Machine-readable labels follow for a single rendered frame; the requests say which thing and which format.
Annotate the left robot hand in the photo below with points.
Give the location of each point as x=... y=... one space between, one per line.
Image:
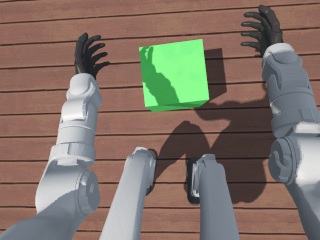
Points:
x=84 y=62

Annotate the left robot shin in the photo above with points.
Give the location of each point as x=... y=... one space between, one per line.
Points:
x=138 y=150

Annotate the robot right upper arm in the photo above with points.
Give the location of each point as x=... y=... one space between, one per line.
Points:
x=295 y=161

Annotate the robot left upper arm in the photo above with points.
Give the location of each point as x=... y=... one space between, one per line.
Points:
x=64 y=199

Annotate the right robot forearm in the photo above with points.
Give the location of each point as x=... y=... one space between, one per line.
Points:
x=290 y=94

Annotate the left robot forearm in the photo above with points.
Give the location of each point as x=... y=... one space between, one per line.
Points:
x=74 y=147

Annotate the robot shin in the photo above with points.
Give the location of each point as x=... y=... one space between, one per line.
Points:
x=206 y=157
x=138 y=150

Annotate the right robot shin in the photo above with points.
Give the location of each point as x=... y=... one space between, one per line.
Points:
x=206 y=157

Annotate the carton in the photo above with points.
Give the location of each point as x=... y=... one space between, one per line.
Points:
x=174 y=75

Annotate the right robot hand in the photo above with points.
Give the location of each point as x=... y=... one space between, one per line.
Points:
x=269 y=27

